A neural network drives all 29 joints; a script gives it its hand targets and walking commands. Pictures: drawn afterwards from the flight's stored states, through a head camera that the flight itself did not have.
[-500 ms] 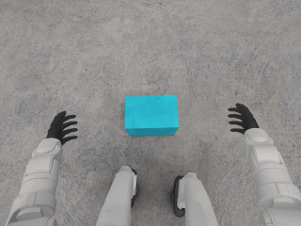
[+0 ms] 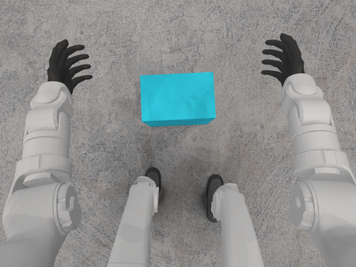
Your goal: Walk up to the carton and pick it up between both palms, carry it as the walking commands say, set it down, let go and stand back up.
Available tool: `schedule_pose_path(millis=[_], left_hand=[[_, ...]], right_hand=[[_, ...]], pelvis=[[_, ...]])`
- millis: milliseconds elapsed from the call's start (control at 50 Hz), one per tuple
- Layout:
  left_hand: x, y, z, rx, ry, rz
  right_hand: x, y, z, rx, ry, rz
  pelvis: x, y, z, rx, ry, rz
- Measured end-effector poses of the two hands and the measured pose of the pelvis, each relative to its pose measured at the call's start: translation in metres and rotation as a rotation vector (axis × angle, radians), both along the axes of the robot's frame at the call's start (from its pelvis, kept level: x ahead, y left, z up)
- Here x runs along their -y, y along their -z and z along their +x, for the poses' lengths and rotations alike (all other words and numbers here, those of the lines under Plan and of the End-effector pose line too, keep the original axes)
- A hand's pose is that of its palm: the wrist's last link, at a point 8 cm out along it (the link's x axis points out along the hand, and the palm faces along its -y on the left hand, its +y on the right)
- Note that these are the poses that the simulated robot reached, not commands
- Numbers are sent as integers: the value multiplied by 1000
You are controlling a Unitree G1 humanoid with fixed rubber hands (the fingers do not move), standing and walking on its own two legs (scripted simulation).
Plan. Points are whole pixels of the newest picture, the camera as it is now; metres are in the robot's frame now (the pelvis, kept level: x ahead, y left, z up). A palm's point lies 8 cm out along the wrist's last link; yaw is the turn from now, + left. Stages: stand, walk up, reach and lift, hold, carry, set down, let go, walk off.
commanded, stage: reach and lift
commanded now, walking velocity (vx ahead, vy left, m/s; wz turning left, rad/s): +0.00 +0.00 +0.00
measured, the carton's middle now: (177, 103) +0.51 +0.05 -0.54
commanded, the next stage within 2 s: none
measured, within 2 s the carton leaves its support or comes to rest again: neither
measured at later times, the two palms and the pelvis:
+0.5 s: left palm (82, 72) +0.49 +0.27 -0.17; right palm (270, 68) +0.53 -0.17 -0.17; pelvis -0.02 +0.00 -0.05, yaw +0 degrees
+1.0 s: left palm (114, 88) +0.50 +0.25 -0.34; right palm (248, 90) +0.52 -0.17 -0.34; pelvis -0.05 +0.00 -0.19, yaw +0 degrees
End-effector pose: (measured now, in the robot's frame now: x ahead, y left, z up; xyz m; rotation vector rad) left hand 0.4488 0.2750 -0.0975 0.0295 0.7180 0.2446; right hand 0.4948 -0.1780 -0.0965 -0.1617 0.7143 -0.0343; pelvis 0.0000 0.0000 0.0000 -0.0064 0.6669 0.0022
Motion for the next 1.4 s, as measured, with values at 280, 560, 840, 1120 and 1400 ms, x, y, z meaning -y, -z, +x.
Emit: schedule_pose_path(millis=[280, 560, 840, 1120, 1400], left_hand=[[7, 29, 46, 85, 11, -22], [7, 91, 52, 71, -16, -49], [15, 199, 51, 72, -5, -5], [33, 267, 57, 37, -17, -19], [31, 344, 43, 11, -43, -26]], right_hand=[[-13, 30, 39, 89, -7, 28], [-11, 94, 43, 53, 19, 45], [-6, 198, 35, 74, 39, 29], [-10, 262, 31, 37, 58, 14], [-20, 334, 37, 25, 53, 36]], pelvis=[[-5, 16, -3, -98, 6, 2], [-4, 67, -19, -75, 3, -1], [-6, 147, -42, 111, -1, -9], [-3, 219, -49, 130, -3, -16], [1, 270, -44, 120, 7, -10]])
